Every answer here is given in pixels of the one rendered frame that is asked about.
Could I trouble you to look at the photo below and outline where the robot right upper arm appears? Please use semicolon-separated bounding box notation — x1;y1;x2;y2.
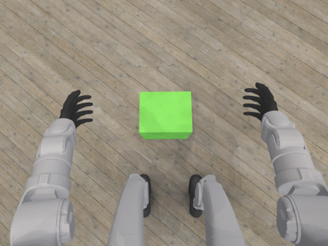
276;194;328;246

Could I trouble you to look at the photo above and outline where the robot thigh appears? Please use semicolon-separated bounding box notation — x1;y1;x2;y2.
107;179;149;246
196;180;246;246

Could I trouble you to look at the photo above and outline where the robot right thigh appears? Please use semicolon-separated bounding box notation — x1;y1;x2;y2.
196;180;246;246

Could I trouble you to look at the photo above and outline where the left robot forearm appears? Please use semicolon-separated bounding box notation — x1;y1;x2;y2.
9;118;77;246

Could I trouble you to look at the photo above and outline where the left robot hand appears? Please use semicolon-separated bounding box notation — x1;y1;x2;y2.
59;90;93;128

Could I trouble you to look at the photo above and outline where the right robot forearm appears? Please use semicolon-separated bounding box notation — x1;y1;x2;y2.
261;111;328;196

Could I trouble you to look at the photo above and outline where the carton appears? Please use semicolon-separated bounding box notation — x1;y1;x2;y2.
139;91;193;139

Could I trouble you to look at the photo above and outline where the right robot hand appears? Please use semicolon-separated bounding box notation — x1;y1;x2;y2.
243;83;278;121

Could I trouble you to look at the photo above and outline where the robot left upper arm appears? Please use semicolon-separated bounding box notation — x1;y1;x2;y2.
12;198;75;246

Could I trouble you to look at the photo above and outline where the robot left thigh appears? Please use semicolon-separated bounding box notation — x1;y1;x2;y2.
107;179;149;246

